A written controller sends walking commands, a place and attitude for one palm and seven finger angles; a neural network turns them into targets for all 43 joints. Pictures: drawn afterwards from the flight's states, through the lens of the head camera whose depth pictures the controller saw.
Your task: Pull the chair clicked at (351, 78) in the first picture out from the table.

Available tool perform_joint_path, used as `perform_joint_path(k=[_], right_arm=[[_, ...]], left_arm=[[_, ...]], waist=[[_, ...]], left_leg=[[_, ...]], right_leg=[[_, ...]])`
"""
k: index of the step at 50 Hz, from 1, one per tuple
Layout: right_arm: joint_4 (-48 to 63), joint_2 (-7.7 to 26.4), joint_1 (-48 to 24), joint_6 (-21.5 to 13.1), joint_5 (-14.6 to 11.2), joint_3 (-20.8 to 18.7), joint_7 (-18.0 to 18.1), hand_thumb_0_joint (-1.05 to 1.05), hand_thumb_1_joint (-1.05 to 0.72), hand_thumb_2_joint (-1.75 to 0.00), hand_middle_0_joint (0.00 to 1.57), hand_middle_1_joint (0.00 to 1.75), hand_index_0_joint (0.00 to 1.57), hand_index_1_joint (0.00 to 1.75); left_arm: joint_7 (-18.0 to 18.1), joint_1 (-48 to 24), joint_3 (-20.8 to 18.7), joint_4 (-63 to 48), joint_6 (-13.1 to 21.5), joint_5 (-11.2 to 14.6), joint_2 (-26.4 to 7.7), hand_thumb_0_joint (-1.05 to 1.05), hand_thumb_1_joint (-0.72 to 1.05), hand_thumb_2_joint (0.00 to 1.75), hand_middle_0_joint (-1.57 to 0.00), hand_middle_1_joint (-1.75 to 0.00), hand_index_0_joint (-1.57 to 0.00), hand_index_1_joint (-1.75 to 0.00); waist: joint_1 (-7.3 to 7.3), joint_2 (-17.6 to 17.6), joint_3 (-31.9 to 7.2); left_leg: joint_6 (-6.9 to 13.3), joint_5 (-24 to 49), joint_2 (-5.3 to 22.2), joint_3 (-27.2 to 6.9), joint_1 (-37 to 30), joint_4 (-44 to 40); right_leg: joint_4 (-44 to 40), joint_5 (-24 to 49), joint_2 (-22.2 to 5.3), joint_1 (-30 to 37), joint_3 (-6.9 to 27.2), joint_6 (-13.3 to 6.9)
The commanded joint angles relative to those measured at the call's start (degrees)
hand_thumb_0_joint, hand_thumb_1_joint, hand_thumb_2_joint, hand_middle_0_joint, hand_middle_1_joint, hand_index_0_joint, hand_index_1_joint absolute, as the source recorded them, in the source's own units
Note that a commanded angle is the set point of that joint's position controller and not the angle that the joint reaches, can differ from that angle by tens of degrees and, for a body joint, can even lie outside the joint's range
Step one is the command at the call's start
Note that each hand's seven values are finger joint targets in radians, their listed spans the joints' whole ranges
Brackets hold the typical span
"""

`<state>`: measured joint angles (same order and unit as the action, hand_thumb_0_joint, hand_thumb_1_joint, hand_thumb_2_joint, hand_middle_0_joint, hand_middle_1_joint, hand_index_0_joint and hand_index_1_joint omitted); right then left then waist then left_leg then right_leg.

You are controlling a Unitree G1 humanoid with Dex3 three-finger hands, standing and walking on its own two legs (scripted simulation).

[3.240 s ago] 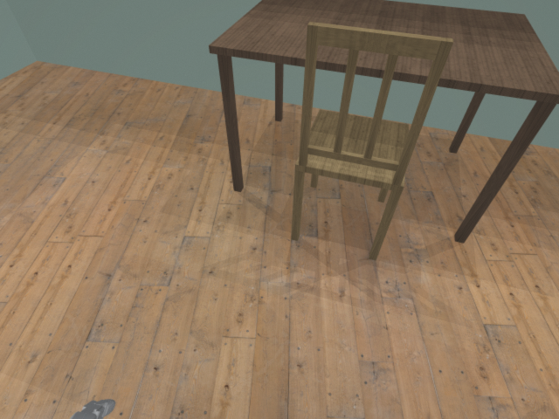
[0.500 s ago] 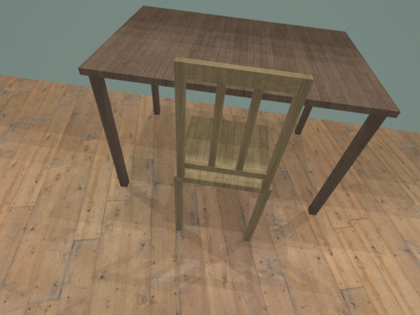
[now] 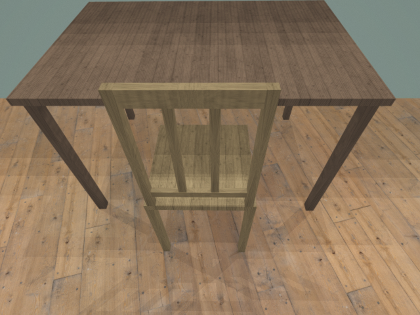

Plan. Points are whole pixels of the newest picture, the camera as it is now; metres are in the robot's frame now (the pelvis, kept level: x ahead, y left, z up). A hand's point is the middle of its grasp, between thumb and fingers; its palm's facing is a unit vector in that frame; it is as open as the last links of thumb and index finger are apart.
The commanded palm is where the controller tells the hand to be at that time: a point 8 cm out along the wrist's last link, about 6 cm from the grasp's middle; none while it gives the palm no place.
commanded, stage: come to a stop and stand still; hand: left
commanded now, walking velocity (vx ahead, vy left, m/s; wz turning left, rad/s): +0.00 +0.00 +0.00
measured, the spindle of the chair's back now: (176, 155) +0.51 +0.11 -0.05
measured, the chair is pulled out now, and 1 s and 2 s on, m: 0.00 0.00 0.00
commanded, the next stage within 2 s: look again from close up in 0.96 s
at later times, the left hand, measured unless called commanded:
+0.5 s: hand out of the picture +0.04 +0.20 -0.17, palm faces +0.04 -0.98 -0.19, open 7.3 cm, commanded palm none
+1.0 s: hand out of the picture -0.02 +0.14 -0.16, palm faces +0.07 -0.98 -0.16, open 7.4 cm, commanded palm none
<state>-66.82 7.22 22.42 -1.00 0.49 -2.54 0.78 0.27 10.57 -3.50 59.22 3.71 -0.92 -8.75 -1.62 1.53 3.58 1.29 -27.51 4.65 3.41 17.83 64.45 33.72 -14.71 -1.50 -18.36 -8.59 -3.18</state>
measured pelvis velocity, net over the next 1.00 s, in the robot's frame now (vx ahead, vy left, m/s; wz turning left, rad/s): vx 0.01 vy -0.01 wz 0.00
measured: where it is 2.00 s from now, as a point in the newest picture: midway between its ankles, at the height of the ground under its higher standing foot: outside the picture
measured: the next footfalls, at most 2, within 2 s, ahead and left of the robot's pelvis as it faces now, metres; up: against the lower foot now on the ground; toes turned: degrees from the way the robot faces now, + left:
left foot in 0.26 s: +0.15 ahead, +0.11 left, +0.00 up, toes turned +4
right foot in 0.66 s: -0.01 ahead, -0.11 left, +0.00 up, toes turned -4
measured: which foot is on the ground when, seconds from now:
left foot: up 0.00-0.24, down 0.26-0.70, up 0.72-1.00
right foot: down 0.00-0.30, up 0.32-0.64, down 0.66-1.00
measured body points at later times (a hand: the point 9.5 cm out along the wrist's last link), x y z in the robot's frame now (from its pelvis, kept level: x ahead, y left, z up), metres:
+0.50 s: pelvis +0.03 +0.03 +0.01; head +0.07 +0.04 +0.46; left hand +0.04 +0.26 -0.16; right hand +0.13 -0.19 -0.14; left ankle +0.11 +0.11 -0.73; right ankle -0.03 -0.10 -0.68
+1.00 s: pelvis +0.01 -0.01 +0.01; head +0.03 -0.02 +0.46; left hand -0.02 +0.19 -0.15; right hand -0.02 -0.25 -0.15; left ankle -0.01 +0.11 -0.72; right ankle -0.05 -0.11 -0.73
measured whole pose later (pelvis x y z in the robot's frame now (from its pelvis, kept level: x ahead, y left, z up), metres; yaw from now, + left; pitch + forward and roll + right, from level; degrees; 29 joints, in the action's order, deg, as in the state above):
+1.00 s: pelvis +0.01 -0.01 +0.01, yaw +0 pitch +0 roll +0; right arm -64.6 10.9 17.8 2.4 0.3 -2.1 1.5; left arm 2.0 19.3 -0.9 64.1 1.0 -1.1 -5.0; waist 1.1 1.0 1.9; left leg -1.5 -20.3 1.2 2.2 15.0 35.0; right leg 24.1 -18.2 0.1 -6.0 -3.8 -1.7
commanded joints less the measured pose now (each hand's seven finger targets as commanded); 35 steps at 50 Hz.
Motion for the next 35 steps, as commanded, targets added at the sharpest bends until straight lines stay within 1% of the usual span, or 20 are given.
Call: perform_joint_path(k=[1,3,5,8,11,12,13,14,16,17,18,19,23,26,28,31,32,33,34,35], right_arm=[[4.29,1.13,0.85,-0.68,0.75,-0.05,0.17,0.0,-0.9,-0.9,0.2,0.3,0.2,0.3],[3.5,-0.1,2.44,0.21,0.48,0.58,0.51,0.0,-0.9,-0.9,0.2,0.3,0.2,0.3],[4.09,-0.28,0.48,0.79,-0.01,1.36,0.67,0.0,-0.9,-0.9,0.2,0.3,0.2,0.3],[5.98,1.53,-4.02,1.59,-0.48,0.73,0.77,0.0,-0.9,-0.9,0.2,0.3,0.2,0.3],[6.93,4.08,-3.96,1.99,-0.03,0.0,0.78,0.0,-0.9,-0.9,0.2,0.3,0.2,0.3],[7.14,5.64,-3.53,1.62,0.13,-0.22,0.77,0.0,-0.9,-0.9,0.2,0.3,0.2,0.3],[7.81,7.72,-4.44,1.17,0.26,-0.44,0.95,0.0,-0.9,-0.9,0.2,0.3,0.2,0.3],[8.83,10.1,-5.48,1.23,0.46,-0.45,1.21,0.0,-0.9,-0.9,0.2,0.3,0.2,0.3],[9.65,10.19,-9.23,1.22,0.61,-0.43,1.81,0.0,-0.9,-0.9,0.2,0.3,0.2,0.3],[10.31,10.07,-10.33,1.21,0.55,-0.38,2.06,0.0,-0.9,-0.9,0.2,0.3,0.2,0.3],[10.76,9.88,-12.11,1.21,0.55,-0.22,2.23,0.0,-0.9,-0.9,0.2,0.3,0.2,0.3],[11.3,10.23,-12.83,1.47,0.69,-0.42,2.12,0.0,-0.9,-0.9,0.2,0.3,0.2,0.3],[11.63,10.8,-12.68,1.8,0.37,-1.28,1.9,0.0,-0.9,-0.9,0.2,0.3,0.2,0.3],[10.68,11.17,-10.29,2.04,0.54,-1.79,1.7,0.0,-0.9,-0.9,0.2,0.3,0.2,0.3],[9.83,11.07,-9.97,2.13,0.69,-1.9,1.43,0.0,-0.9,-0.9,0.2,0.3,0.2,0.3],[9.26,10.82,-10.75,2.7,0.8,-2.23,0.93,0.0,-0.9,-0.9,0.2,0.3,0.2,0.3],[8.87,9.15,-10.46,2.86,0.53,-2.13,0.64,0.0,-0.9,-0.9,0.2,0.3,0.2,0.3],[8.65,6.37,-10.52,3.14,-0.03,-1.45,0.41,0.0,-0.9,-0.9,0.2,0.3,0.2,0.3],[9.14,4.04,-10.95,3.33,0.05,-0.64,0.16,0.0,-0.9,-0.9,0.2,0.3,0.2,0.3],[8.87,4.71,-10.73,3.51,0.68,-0.94,-0.12,0.0,-0.9,-0.9,0.2,0.3,0.2,0.3]], left_arm=[[1.2,7.78,-0.15,0.18,0.36,-0.27,-5.03,0.0,0.9,0.9,-0.2,-0.3,-0.2,-0.3],[1.67,6.36,0.4,-0.17,0.16,-0.56,-3.84,0.0,0.9,0.9,-0.2,-0.3,-0.2,-0.3],[1.94,6.09,0.69,-0.34,-0.53,-0.56,-4.97,0.0,0.9,0.9,-0.2,-0.3,-0.2,-0.3],[2.25,6.93,-0.03,-0.25,-1.86,-0.43,-7.59,0.0,0.9,0.9,-0.2,-0.3,-0.2,-0.3],[2.39,5.9,-0.48,-0.36,-3.05,-0.09,-8.3,0.0,0.9,0.9,-0.2,-0.3,-0.2,-0.3],[2.36,6.54,-0.31,-0.55,-3.49,0.04,-7.47,0.0,0.9,0.9,-0.2,-0.3,-0.2,-0.3],[2.5,7.81,-0.04,-0.82,-3.97,0.17,-5.77,0.0,0.9,0.9,-0.2,-0.3,-0.2,-0.3],[2.77,9.13,0.32,-0.86,-4.35,0.41,-4.23,0.0,0.9,0.9,-0.2,-0.3,-0.2,-0.3],[2.78,9.56,0.57,-0.02,-5.18,0.23,-4.04,0.0,0.9,0.9,-0.2,-0.3,-0.2,-0.3],[2.57,9.47,0.31,0.3,-5.62,0.12,-4.92,0.0,0.9,0.9,-0.2,-0.3,-0.2,-0.3],[2.43,10.25,0.37,0.64,-5.81,-0.04,-4.62,0.0,0.9,0.9,-0.2,-0.3,-0.2,-0.3],[2.36,10.32,0.21,0.69,-5.84,-0.23,-4.74,0.0,0.9,0.9,-0.2,-0.3,-0.2,-0.3],[1.91,9.36,0.16,0.08,-5.9,-0.2,-4.17,0.0,0.9,0.9,-0.2,-0.3,-0.2,-0.3],[1.76,8.6,0.41,-0.7,-6.2,-0.4,-3.64,0.0,0.9,0.9,-0.2,-0.3,-0.2,-0.3],[1.69,9.34,0.71,-0.25,-6.14,-0.33,-3.6,0.0,0.9,0.9,-0.2,-0.3,-0.2,-0.3],[1.62,16.55,0.84,2.95,-5.78,-0.26,-2.75,0.0,0.9,0.9,-0.2,-0.3,-0.2,-0.3],[1.74,18.05,0.81,3.7,-5.52,-0.54,-3.78,0.0,0.9,0.9,-0.2,-0.3,-0.2,-0.3],[1.91,16.53,1.08,3.48,-4.9,-0.79,-5.9,0.0,0.9,0.9,-0.2,-0.3,-0.2,-0.3],[1.9,14.41,1.08,2.96,-4.66,-0.68,-7.97,0.0,0.9,0.9,-0.2,-0.3,-0.2,-0.3],[2.03,9.62,0.96,1.42,-4.55,-0.43,-9.33,0.0,0.9,0.9,-0.2,-0.3,-0.2,-0.3]], waist=[[0.65,-5.61,-1.36],[-0.61,-5.24,-2.13],[0.06,-5.27,-3.05],[1.69,-6.92,-3.05],[0.64,-7.51,-1.55],[0.87,-4.16,-1.74],[1.82,2.97,-1.33],[2.74,7.8,-1.43],[2.98,12.29,-1.65],[2.82,11.13,-2.22],[3.48,9.99,-2.13],[3.13,7.93,-4.01],[1.78,2.25,-8.59],[0.26,4.53,-9.33],[0.13,5.32,-8.11],[2.86,4.64,-7.66],[3.13,1.29,-6.67],[2.37,-5.05,-3.31],[1.68,-12.19,0.09],[1.19,-13.84,3.32]], left_leg=[[-0.83,6.88,2.04,-1.52,9.91,1.27],[-2.26,7.78,1.56,-0.91,5.17,-8.12],[-3.04,8.71,0.14,0.02,2.2,-15.95],[-3.31,10.14,-0.77,-0.01,0.78,-23.93],[-3.03,20.24,-0.83,-0.4,-6.81,-34.86],[-1.91,32.44,1.4,-2.7,-9.45,-37.21],[1.17,44.66,7.31,-8.53,-9.11,-39.79],[4.79,51.46,11.91,-11.77,-5.31,-42.43],[8.64,45.16,13.75,-14.96,-2.59,-48.63],[9.46,40.21,13.93,-15.08,-1.57,-49.67],[10.34,38.59,13.9,-14.34,-1.87,-49.23],[10.37,37.33,13.53,-13.2,-3.4,-48.32],[9.92,32.46,12.42,-11.29,-10.13,-47.38],[9.08,23.3,12.31,-13.06,-11.88,-49.61],[8.34,15.75,11.88,-14.09,-9.29,-51.12],[3.27,2.03,6.95,-10.15,-3.26,-51.93],[0.66,-0.4,3.73,-7.03,-0.64,-49.68],[-1.63,-0.72,-0.2,-4.09,2.47,-44.41],[-3.13,2.98,-3.64,-0.62,0.07,-37.86],[-3.24,6.11,-3.75,-0.3,-2.72,-30.91]], right_leg=[[-18.92,26.17,-14.45,5.52,11.65,-7.11],[-17.69,35.24,-13.4,2.7,7.59,-6.72],[-16.2,40.69,-12.94,3.51,6.89,-6.45],[-13.61,37.58,-14.0,5.64,8.46,-7.01],[-10.25,25.67,-12.74,1.53,9.38,-4.36],[-7.04,20.43,-9.6,0.34,8.27,-1.98],[-4.0,9.89,-5.17,-0.75,5.93,0.88],[-1.17,-1.21,-1.9,2.43,3.87,2.8],[10.5,-16.01,-0.34,2.87,5.37,3.29],[16.02,-17.63,-0.4,2.22,7.51,3.17],[18.92,-17.43,-0.74,0.9,8.73,2.95],[20.97,-16.45,-0.57,-0.14,9.37,3.09],[20.89,-14.27,-0.16,-2.92,8.93,4.4],[13.62,-14.9,-0.25,-1.8,7.96,4.49],[6.34,-14.53,-0.04,1.69,7.6,3.82],[-11.19,-4.6,1.71,12.75,4.24,2.64],[-16.33,-3.33,0.37,15.36,5.79,2.07],[-21.48,-12.35,-5.43,12.01,13.87,0.11],[-27.39,-23.49,-11.42,2.48,20.69,-2.4],[-31.42,-30.98,-15.28,-6.68,23.91,-4.45]])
